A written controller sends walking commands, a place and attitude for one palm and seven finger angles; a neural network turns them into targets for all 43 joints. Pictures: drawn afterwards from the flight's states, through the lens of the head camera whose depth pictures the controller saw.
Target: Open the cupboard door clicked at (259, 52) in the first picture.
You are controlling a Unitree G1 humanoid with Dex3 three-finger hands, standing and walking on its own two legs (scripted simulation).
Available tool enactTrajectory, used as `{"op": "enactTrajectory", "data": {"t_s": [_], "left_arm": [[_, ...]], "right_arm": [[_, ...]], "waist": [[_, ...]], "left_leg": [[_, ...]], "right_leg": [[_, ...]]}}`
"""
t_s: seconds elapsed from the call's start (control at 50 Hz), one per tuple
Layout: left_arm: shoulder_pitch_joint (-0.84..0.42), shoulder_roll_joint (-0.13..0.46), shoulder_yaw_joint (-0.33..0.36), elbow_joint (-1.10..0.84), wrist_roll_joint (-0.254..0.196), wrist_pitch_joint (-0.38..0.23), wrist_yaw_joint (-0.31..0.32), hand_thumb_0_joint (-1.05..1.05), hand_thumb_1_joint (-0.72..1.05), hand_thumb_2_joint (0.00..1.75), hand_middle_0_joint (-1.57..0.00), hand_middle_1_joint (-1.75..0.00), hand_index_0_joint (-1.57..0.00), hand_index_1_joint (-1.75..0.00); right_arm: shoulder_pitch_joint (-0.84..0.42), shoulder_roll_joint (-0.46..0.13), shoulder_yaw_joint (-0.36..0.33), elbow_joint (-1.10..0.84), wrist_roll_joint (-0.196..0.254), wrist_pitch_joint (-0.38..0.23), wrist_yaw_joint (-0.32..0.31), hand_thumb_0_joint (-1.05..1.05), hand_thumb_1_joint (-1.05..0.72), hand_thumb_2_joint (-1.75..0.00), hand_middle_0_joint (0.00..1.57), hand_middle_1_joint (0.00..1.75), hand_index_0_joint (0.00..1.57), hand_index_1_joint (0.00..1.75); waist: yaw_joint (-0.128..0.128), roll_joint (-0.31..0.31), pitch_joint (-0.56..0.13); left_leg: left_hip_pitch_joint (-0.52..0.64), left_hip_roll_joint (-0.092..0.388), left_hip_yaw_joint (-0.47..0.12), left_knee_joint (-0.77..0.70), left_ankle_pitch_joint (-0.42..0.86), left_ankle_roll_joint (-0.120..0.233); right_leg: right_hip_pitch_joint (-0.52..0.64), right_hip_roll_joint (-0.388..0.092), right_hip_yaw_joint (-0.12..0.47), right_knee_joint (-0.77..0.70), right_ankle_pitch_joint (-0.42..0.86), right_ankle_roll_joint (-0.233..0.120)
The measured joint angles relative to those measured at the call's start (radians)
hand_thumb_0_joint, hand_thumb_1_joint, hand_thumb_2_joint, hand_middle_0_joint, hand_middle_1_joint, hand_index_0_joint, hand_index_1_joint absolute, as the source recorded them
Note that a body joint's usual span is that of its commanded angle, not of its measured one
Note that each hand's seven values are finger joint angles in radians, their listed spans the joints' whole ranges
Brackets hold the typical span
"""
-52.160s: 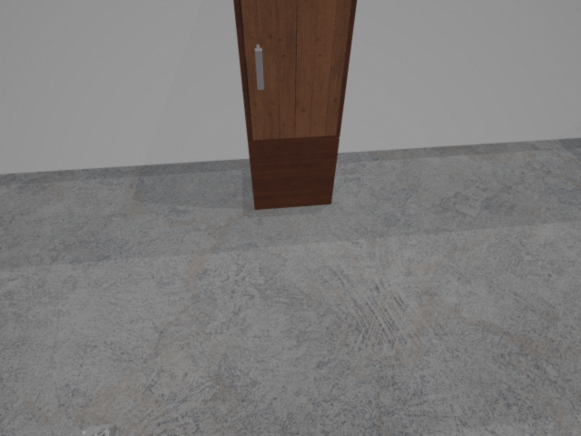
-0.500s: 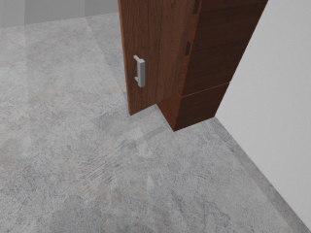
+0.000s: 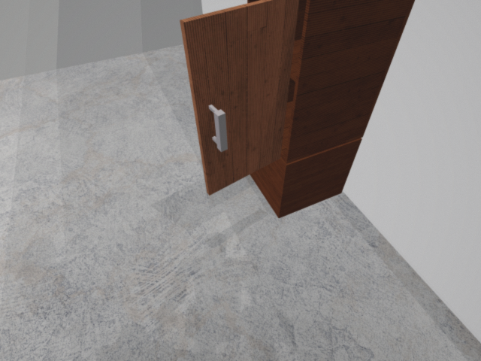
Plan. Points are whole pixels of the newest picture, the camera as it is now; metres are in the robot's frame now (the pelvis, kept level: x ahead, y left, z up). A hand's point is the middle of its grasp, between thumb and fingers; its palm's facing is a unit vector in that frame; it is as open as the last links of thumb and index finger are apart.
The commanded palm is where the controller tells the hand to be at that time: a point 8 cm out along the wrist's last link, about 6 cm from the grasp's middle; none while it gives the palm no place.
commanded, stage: let the arm hang, fingers relaxed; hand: left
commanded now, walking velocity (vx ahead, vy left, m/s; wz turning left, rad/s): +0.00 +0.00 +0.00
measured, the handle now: (217, 128) +0.72 +0.11 -0.05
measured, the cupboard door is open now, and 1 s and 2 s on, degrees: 100 100 100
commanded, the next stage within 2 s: look to check the result in 0.22 s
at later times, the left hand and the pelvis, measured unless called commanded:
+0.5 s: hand out of the picture +0.06 +0.22 -0.16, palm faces +0.01 -0.96 -0.29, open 7.4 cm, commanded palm none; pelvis +0.02 -0.01 +0.00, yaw +0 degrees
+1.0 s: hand out of the picture +0.10 +0.22 -0.15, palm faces +0.00 -0.95 -0.30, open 7.4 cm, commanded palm none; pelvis +0.03 -0.01 +0.01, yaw +0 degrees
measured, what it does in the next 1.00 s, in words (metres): stands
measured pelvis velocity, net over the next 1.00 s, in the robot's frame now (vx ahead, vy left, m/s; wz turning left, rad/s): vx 0.03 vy -0.01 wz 0.00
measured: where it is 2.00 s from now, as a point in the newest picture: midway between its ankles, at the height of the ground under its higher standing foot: outside the picture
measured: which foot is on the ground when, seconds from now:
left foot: down 0.00-1.00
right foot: down 0.00-1.00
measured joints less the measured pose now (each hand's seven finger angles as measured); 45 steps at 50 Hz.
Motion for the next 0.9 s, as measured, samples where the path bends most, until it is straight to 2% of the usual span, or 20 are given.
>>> {"op": "enactTrajectory", "data": {"t_s": [0.2,0.52,0.9], "left_arm": [[-0.035,-0.006,-0.004,-0.005,0.0,-0.01,-0.004,0.0,0.91,0.9,-0.2,-0.3,-0.2,-0.3],[-0.009,0.037,-0.002,0.03,-0.002,-0.007,-0.004,0.0,0.91,0.9,-0.2,-0.3,-0.2,-0.3],[-0.04,0.044,-0.007,0.021,-0.002,-0.015,-0.004,0.0,0.91,0.9,-0.2,-0.3,-0.2,-0.3]], "right_arm": [[-0.037,-0.024,-0.001,0.001,0.0,-0.007,-0.002,0.0,-0.91,-0.9,0.2,0.3,0.2,0.3],[-0.058,-0.055,0.002,0.013,0.003,0.0,-0.002,0.0,-0.91,-0.9,0.2,0.3,0.2,0.3],[-0.085,-0.071,0.006,0.011,0.004,-0.005,-0.001,0.0,-0.91,-0.9,0.2,0.3,0.2,0.3]], "waist": [[-0.004,-0.013,0.004],[0.004,-0.008,0.026],[0.004,-0.009,0.013]], "left_leg": [[0.028,0.004,-0.003,-0.032,0.004,-0.005],[0.058,0.011,-0.005,-0.067,0.004,-0.011],[0.085,0.013,-0.004,-0.093,0.0,-0.014]], "right_leg": [[0.03,0.005,-0.004,-0.033,0.004,-0.002],[0.062,0.014,-0.005,-0.074,0.006,-0.006],[0.086,0.016,-0.005,-0.094,0.0,-0.008]]}}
